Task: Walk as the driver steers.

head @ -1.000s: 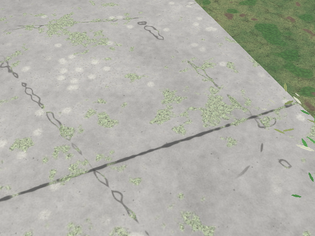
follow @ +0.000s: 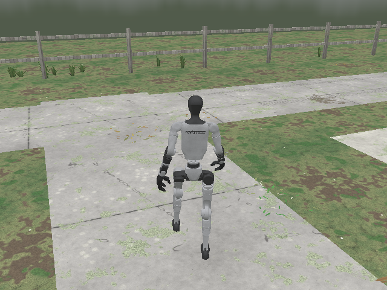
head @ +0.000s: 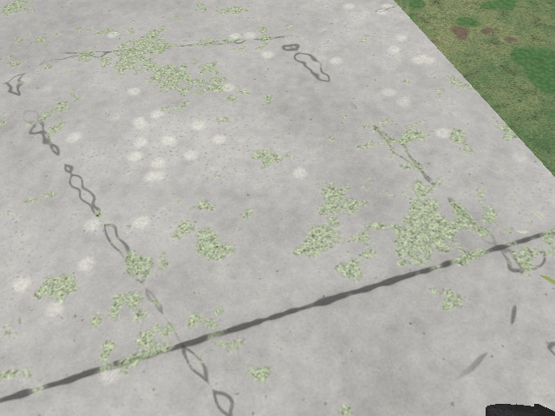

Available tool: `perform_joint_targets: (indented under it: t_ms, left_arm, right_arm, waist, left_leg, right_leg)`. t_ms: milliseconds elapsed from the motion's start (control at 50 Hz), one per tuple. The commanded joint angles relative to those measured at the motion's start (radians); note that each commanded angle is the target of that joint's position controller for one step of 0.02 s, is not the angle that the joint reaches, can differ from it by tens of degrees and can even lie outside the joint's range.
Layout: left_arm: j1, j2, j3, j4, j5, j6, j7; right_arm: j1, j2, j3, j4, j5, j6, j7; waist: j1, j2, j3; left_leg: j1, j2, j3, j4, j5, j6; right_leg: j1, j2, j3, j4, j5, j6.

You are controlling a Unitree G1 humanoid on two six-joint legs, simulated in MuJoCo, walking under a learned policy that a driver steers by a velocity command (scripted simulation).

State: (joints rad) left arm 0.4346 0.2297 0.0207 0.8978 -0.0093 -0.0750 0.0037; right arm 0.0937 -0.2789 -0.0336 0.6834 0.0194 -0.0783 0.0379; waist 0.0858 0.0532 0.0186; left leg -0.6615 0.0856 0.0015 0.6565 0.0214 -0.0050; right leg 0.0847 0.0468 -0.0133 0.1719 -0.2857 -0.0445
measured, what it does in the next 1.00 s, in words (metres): walks ahead: left foot, then right foot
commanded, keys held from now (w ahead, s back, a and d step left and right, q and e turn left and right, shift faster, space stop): no key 0.54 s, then q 0.46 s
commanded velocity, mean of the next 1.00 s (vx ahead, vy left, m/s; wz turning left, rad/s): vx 0.11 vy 0.00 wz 0.15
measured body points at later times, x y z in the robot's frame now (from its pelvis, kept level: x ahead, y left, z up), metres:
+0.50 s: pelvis +0.19 +0.04 -0.01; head +0.21 +0.03 +0.44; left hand +0.30 +0.30 -0.13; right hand +0.30 -0.22 -0.13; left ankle +0.24 +0.12 -0.74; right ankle +0.24 -0.11 -0.74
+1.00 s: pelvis +0.24 +0.05 +0.00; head +0.28 +0.07 +0.44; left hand +0.32 +0.35 -0.13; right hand +0.41 -0.21 -0.11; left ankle +0.25 +0.12 -0.74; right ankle +0.23 -0.11 -0.66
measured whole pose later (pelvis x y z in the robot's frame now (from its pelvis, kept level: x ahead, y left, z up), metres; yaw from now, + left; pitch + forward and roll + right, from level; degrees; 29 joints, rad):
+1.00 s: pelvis +0.24 +0.05 +0.00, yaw +11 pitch +3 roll -1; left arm 0.12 0.29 0.08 0.81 0.01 0.01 0.08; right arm 0.19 -0.29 -0.06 0.76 0.01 0.00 0.00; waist -0.02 -0.02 0.05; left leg -0.34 -0.07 -0.03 0.52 -0.23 0.08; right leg -0.51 0.00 0.04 1.13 -0.49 0.07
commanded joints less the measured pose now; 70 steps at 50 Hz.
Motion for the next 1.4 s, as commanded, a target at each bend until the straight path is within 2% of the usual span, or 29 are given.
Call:
perform_joint_targets:
  t_ms: [20, 80, 120, 140, 160, 180, 200, 240, 320, 420, 500, 540, 580, 640, 720, 780, 840, 860, 880, 900, 960, 1060, 1140, 1280, 1300, 1320, 1340, 1360, 1400]
  left_arm:
    - [0.021, 0.193, 0.045, -0.025, -0.009, -0.004, 0.010]
    - [-0.007, 0.219, 0.056, -0.025, 0.001, 0.012, 0.016]
    - [-0.035, 0.207, 0.050, -0.044, 0.010, 0.022, 0.018]
    - [0.040, 0.128, 0.027, -0.069, 0.039, 0.015, 0.017]
    - [0.224, 0.048, 0.001, -0.016, 0.016, 0.006, 0.004]
    - [0.156, 0.179, 0.035, 0.002, -0.010, 0.007, 0.000]
    - [0.033, 0.194, 0.041, -0.039, -0.023, 0.013, 0.003]
    - [-0.050, 0.164, 0.042, -0.056, -0.001, 0.035, 0.024]
    - [-0.001, 0.090, 0.028, -0.049, 0.014, 0.073, 0.043]
    - [-0.125, 0.126, 0.034, -0.076, 0.016, 0.091, 0.046]
    - [-0.163, 0.125, 0.038, -0.084, 0.036, 0.081, 0.046]
    - [-0.212, 0.237, 0.060, -0.084, 0.020, 0.077, 0.053]
    - [-0.221, 0.143, 0.047, -0.076, 0.026, 0.067, 0.043]
    - [-0.217, 0.174, 0.062, -0.077, 0.016, 0.053, 0.054]
    - [-0.152, 0.204, 0.084, -0.075, 0.013, 0.065, 0.079]
    - [-0.240, 0.202, 0.087, -0.112, 0.006, 0.073, 0.091]
    - [-0.302, 0.219, 0.097, -0.126, -0.006, 0.079, 0.088]
    - [-0.250, 0.186, 0.094, -0.118, 0.005, 0.080, 0.080]
    - [-0.336, 0.139, 0.075, -0.182, 0.024, 0.079, 0.081]
    - [-0.360, 0.144, 0.075, -0.185, 0.022, 0.073, 0.078]
    - [-0.309, 0.171, 0.086, -0.149, 0.018, 0.069, 0.078]
    - [-0.320, 0.127, 0.073, -0.159, 0.004, 0.061, 0.070]
    - [-0.382, 0.134, 0.070, -0.185, -0.002, 0.047, 0.046]
    - [-0.300, 0.146, 0.081, -0.172, -0.021, -0.023, 0.008]
    - [-0.243, 0.165, 0.091, -0.154, -0.019, -0.027, 0.012]
    - [-0.141, 0.211, 0.102, -0.138, -0.007, -0.027, 0.021]
    - [-0.083, 0.285, 0.112, -0.129, 0.025, -0.023, 0.018]
    - [-0.138, 0.275, 0.115, -0.138, 0.035, -0.030, 0.011]
    - [-0.216, 0.179, 0.089, -0.171, 0.006, -0.028, 0.021]
  right_arm:
    - [-0.160, -0.048, -0.006, -0.117, 0.004, -0.025, 0.012]
    - [-0.055, -0.099, -0.030, -0.092, -0.013, -0.033, 0.017]
    - [0.203, -0.162, -0.058, -0.014, -0.025, -0.029, -0.002]
    - [0.306, -0.245, -0.068, 0.003, -0.057, -0.022, -0.013]
    - [0.312, -0.224, -0.055, 0.010, -0.057, -0.016, -0.002]
    - [0.257, -0.163, -0.049, -0.001, -0.035, -0.002, -0.003]
    - [0.152, -0.123, -0.034, -0.004, -0.018, 0.002, -0.005]
    - [0.047, -0.072, -0.018, 0.002, -0.025, 0.000, -0.005]
    - [-0.013, -0.067, -0.016, 0.043, -0.056, -0.017, 0.000]
    - [0.010, -0.112, -0.025, 0.091, -0.042, 0.017, -0.024]
    - [0.034, -0.050, 0.003, 0.127, -0.030, 0.033, -0.029]
    - [0.144, -0.039, 0.004, 0.144, -0.039, 0.031, -0.027]
    - [0.072, -0.080, -0.004, 0.142, -0.031, 0.045, -0.037]
    - [0.044, -0.111, -0.020, 0.116, -0.017, 0.064, -0.048]
    - [0.037, -0.082, -0.030, 0.078, -0.007, 0.073, -0.045]
    - [0.072, -0.063, -0.039, 0.064, -0.009, 0.093, -0.031]
    - [0.114, -0.075, -0.055, 0.072, -0.007, 0.109, -0.021]
    - [0.119, -0.153, -0.079, 0.061, -0.014, 0.112, -0.029]
    - [0.161, -0.259, -0.101, 0.048, -0.033, 0.107, -0.028]
    - [0.210, -0.217, -0.081, 0.047, -0.051, 0.083, -0.025]
    - [0.086, -0.183, -0.075, 0.012, -0.006, 0.057, -0.044]
    - [0.113, -0.177, -0.076, 0.005, -0.003, 0.087, -0.072]
    - [0.105, -0.180, -0.080, -0.008, 0.005, 0.092, -0.081]
    - [0.072, -0.169, -0.075, -0.033, 0.006, 0.088, -0.069]
    - [0.065, -0.143, -0.066, -0.042, 0.005, 0.086, -0.068]
    - [0.068, -0.083, -0.049, -0.052, 0.004, 0.081, -0.066]
    - [0.070, -0.045, -0.040, -0.087, 0.016, 0.068, -0.061]
    - [0.040, -0.119, -0.055, -0.109, 0.010, 0.055, -0.056]
    - [0.086, -0.162, -0.073, -0.068, 0.002, 0.055, -0.046]
  waist:
    - [-0.010, -0.127, 0.124]
    - [-0.088, -0.169, 0.014]
    - [-0.218, -0.139, -0.167]
    - [-0.196, 0.076, -0.336]
    - [-0.135, 0.248, -0.534]
    - [-0.159, 0.102, -0.473]
    - [-0.135, 0.053, -0.273]
    - [-0.078, -0.036, -0.123]
    - [-0.016, 0.040, -0.112]
    - [-0.066, 0.040, -0.101]
    - [-0.050, -0.008, -0.025]
    - [-0.151, -0.200, -0.006]
    - [-0.097, -0.173, 0.009]
    - [-0.082, -0.153, -0.017]
    - [-0.058, -0.179, -0.086]
    - [-0.083, -0.247, -0.094]
    - [-0.119, -0.159, -0.079]
    - [-0.095, 0.039, -0.073]
    - [-0.133, 0.290, -0.048]
    - [-0.160, 0.181, -0.120]
    - [-0.096, -0.018, -0.116]
    - [-0.097, 0.030, -0.138]
    - [-0.120, 0.103, -0.081]
    - [-0.060, 0.085, -0.040]
    - [-0.034, 0.056, -0.047]
    - [-0.004, -0.049, -0.097]
    - [-0.015, -0.249, -0.086]
    - [-0.041, -0.258, 0.021]
    - [-0.065, -0.205, 0.059]
  left_leg:
    - [0.031, -0.040, 0.015, -0.116, 0.055, 0.022]
    - [0.195, -0.098, 0.027, -0.139, 0.015, 0.074]
    - [0.583, -0.081, 0.022, -0.164, 0.211, 0.128]
    - [0.946, 0.164, -0.234, -0.062, 0.572, 0.226]
    - [1.124, 0.371, -0.613, -0.153, 0.619, 0.394]
    - [0.975, 0.304, -0.541, -0.219, 0.454, 0.349]
    - [0.809, 0.257, -0.384, -0.251, 0.377, 0.307]
    - [0.523, 0.170, -0.238, -0.332, 0.350, 0.262]
    - [0.299, 0.115, -0.100, -0.405, 0.358, 0.268]
    - [0.288, 0.114, -0.129, -0.455, -0.171, 0.243]
    - [0.243, 0.048, -0.134, -0.407, -0.474, 0.140]
    - [0.264, -0.069, -0.040, -0.330, -0.432, 0.062]
    - [0.355, -0.080, -0.017, -0.267, -0.335, 0.047]
    - [0.298, -0.079, -0.040, -0.194, -0.198, 0.081]
    - [0.203, -0.102, -0.020, -0.001, -0.106, 0.069]
    - [0.184, -0.095, 0.016, 0.116, -0.443, 0.058]
    - [0.376, -0.099, 0.024, -0.076, -0.264, 0.093]
    - [0.457, 0.000, -0.178, -0.227, -0.054, 0.143]
    - [0.545, 0.211, -0.568, -0.356, 0.110, 0.319]
    - [0.610, 0.258, -0.624, -0.346, 0.189, 0.384]
    - [0.612, 0.169, -0.415, -0.277, 0.270, 0.276]
    - [0.615, 0.090, -0.357, -0.292, 0.248, 0.247]
    - [0.516, 0.054, -0.449, -0.417, -0.448, 0.248]
    - [0.340, -0.005, -0.521, -0.371, -0.597, 0.204]
    - [0.248, -0.045, -0.489, -0.306, -0.610, 0.166]
    - [0.105, -0.108, -0.388, -0.087, -0.666, 0.107]
    - [-0.094, -0.226, -0.201, 0.159, -0.646, 0.073]
    - [-0.206, -0.121, -0.186, 0.303, -0.570, 0.058]
    - [-0.222, -0.073, -0.160, 0.400, -0.427, 0.023]
  right_leg:
    - [-0.094, -0.258, 0.099, -0.049, 0.384, -0.130]
    - [-0.007, -0.259, 0.084, 0.133, 0.772, -0.076]
    - [-0.122, -0.173, 0.041, 0.481, 0.831, -0.009]
    - [-0.406, -0.065, 0.015, 0.836, 0.333, 0.039]
    - [-0.596, 0.072, 0.156, 1.134, -0.416, 0.074]
    - [-0.598, 0.011, 0.216, 1.196, -0.366, 0.072]
    - [-0.663, -0.045, 0.140, 1.160, -0.307, 0.074]
    - [-0.591, -0.120, 0.104, 1.030, -0.185, 0.088]
    - [-0.381, -0.135, 0.077, 0.775, -0.099, 0.108]
    - [-0.321, -0.132, 0.067, 0.537, 0.059, 0.096]
    - [-0.213, -0.132, 0.073, 0.281, 0.168, 0.054]
    - [-0.261, -0.201, 0.157, 0.247, 0.146, -0.005]
    - [-0.358, -0.147, 0.112, 0.212, -0.047, 0.021]
    - [-0.287, -0.146, 0.081, 0.274, 0.116, 0.028]
    - [-0.186, -0.272, 0.160, 0.291, 0.357, -0.061]
    - [-0.209, -0.411, 0.235, 0.283, 0.492, -0.139]
    - [-0.363, -0.328, 0.092, 0.372, 0.323, -0.042]
    - [-0.470, -0.219, -0.039, 0.573, 0.118, 0.043]
    - [-0.727, -0.025, -0.075, 0.805, -0.302, 0.120]
    - [-0.760, -0.033, 0.090, 1.000, -0.416, 0.114]
    - [-0.787, -0.082, 0.127, 1.027, -0.219, 0.107]
    - [-0.694, -0.039, 0.109, 0.827, -0.102, 0.137]
    - [-0.611, -0.027, 0.104, 0.590, -0.054, 0.132]
    - [-0.279, -0.010, 0.069, 0.222, 0.055, 0.055]
    - [-0.148, -0.052, 0.081, 0.175, 0.074, 0.034]
    - [0.020, -0.212, 0.224, 0.146, -0.033, -0.019]
    - [0.069, -0.395, 0.544, 0.042, -0.298, -0.124]
    - [-0.025, -0.471, 0.649, 0.002, -0.411, -0.177]
    - [-0.044, -0.374, 0.469, -0.006, -0.312, -0.125]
